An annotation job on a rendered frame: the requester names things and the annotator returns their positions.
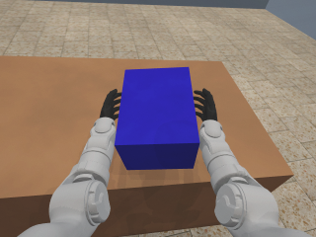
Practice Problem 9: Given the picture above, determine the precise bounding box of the left robot forearm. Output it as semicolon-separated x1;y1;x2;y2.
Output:
48;117;117;220

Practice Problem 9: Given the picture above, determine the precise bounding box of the robot left hand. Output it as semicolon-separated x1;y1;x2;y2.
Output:
99;89;122;120

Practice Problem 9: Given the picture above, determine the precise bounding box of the robot right hand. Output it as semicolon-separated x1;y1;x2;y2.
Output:
194;88;218;121

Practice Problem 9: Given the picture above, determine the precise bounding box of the robot left upper arm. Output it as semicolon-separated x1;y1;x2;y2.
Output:
17;180;111;237

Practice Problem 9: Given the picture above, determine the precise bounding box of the pedestal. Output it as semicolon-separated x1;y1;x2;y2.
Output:
0;55;294;237

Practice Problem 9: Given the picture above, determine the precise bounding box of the robot right upper arm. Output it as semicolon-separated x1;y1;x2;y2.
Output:
214;182;312;237

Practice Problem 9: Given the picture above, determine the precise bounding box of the carton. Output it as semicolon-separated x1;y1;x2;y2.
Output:
115;67;200;170

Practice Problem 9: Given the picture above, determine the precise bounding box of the right robot forearm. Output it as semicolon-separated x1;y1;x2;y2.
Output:
198;119;263;195

